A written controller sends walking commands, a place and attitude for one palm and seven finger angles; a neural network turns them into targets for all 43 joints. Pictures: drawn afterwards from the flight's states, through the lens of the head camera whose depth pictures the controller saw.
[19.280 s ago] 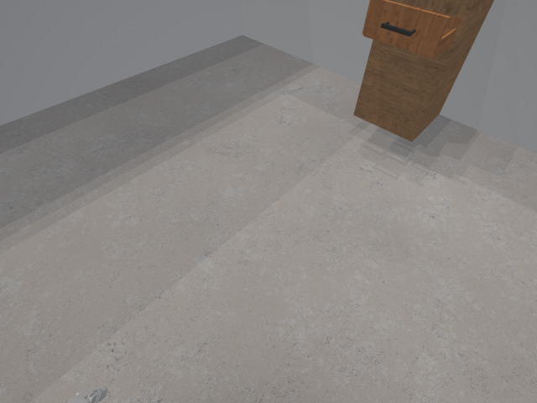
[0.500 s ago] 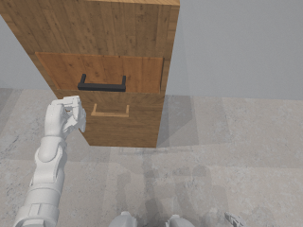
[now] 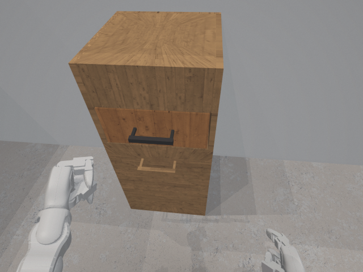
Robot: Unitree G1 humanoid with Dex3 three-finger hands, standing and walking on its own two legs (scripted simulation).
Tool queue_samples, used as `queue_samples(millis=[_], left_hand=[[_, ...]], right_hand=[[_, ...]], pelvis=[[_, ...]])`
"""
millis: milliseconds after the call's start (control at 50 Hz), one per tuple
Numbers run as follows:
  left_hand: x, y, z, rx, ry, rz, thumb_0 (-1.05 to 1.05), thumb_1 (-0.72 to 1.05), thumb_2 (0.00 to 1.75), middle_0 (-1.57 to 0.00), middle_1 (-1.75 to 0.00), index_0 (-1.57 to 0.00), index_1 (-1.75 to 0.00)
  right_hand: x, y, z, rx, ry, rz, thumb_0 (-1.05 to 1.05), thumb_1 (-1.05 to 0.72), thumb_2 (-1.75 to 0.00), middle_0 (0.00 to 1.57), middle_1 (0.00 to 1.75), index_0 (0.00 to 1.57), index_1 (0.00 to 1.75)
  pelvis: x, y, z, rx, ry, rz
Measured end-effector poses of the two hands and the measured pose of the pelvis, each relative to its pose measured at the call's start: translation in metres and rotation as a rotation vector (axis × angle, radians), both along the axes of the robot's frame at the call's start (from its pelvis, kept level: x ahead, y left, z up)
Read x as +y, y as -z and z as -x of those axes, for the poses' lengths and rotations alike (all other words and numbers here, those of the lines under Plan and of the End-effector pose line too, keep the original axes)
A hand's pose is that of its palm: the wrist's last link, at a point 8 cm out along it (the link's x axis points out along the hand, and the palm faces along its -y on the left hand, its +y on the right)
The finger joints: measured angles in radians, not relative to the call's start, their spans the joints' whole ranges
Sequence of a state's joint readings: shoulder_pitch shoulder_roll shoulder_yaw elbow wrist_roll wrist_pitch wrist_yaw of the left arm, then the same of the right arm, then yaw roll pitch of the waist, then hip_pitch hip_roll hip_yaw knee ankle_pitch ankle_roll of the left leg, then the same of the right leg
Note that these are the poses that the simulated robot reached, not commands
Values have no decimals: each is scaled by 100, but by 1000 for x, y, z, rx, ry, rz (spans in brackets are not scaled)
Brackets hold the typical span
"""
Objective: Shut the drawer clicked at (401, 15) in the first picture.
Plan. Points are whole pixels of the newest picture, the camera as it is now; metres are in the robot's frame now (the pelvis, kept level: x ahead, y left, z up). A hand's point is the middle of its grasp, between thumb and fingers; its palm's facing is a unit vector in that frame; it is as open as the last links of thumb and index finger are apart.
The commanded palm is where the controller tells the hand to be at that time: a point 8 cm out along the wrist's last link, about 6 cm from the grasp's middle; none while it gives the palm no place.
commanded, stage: draw the hand back to the body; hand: left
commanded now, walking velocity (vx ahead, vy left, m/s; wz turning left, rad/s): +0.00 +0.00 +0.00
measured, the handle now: (152, 136) +0.56 +0.15 -0.08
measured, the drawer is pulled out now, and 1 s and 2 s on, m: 0.00 0.00 0.00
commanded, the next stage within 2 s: step back with the hand held close in 0.56 s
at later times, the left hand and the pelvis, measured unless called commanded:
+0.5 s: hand (30, 208) +0.17 +0.23 +0.18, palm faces +0.40 -0.82 -0.40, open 3.3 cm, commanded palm +0.13 +0.28 +0.19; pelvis +0.00 +0.00 +0.01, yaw +0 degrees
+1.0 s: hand (49, 208) +0.18 +0.23 +0.15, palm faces +0.23 -0.84 -0.50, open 3.2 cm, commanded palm +0.12 +0.28 +0.19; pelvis -0.02 +0.00 +0.01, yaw -2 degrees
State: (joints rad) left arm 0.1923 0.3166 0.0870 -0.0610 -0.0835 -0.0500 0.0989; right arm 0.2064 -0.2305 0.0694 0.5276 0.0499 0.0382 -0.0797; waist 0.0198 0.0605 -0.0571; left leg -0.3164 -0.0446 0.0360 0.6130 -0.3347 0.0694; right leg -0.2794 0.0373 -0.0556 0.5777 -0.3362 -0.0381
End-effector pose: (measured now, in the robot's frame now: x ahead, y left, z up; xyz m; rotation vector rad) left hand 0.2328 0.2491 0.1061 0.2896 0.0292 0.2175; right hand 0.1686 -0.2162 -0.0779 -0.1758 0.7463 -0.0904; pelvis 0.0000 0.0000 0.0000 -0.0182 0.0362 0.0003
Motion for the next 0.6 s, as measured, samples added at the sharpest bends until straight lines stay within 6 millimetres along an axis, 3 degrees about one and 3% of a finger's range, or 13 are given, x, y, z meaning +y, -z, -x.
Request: queue_samples(millis=[420,480,600], left_hand=[[22,-92,95,-201,-106,-203,2,89,90,-140,-160,-140,-160],[23,-93,103,-211,-124,-211,2,89,90,-140,-160,-140,-160],[21,-74,101,-163,-148,-157,2,89,90,-141,-160,-140,-160]], right_hand=[[-6,-18,-9,-107,-46,-2,1,-90,-90,20,30,20,30],[-6,-18,-9,-112,-47,-4,1,-90,-90,20,30,20,30],[-8,-15,-4,-97,-49,3,1,-90,-90,20,30,20,30]], pelvis=[[-3,-12,-2,-94,4,-3],[-4,-12,0,-99,1,-3],[-7,-12,5,-101,-2,-5]])
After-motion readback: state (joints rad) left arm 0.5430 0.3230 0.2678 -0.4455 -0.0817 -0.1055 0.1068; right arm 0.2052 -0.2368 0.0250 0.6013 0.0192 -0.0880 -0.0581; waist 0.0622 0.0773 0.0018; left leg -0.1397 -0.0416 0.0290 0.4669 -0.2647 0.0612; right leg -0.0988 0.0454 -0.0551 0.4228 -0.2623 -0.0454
